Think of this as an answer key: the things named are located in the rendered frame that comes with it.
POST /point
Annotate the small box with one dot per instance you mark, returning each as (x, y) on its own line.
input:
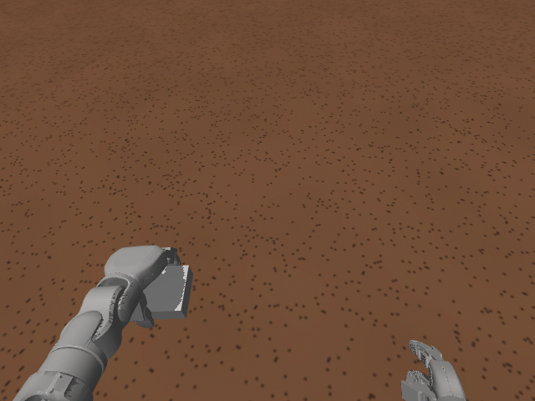
(169, 294)

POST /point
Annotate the left robot hand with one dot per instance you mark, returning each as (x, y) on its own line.
(144, 264)

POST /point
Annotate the left robot arm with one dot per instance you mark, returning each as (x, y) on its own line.
(79, 358)

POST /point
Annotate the right robot hand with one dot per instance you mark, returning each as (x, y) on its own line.
(442, 380)

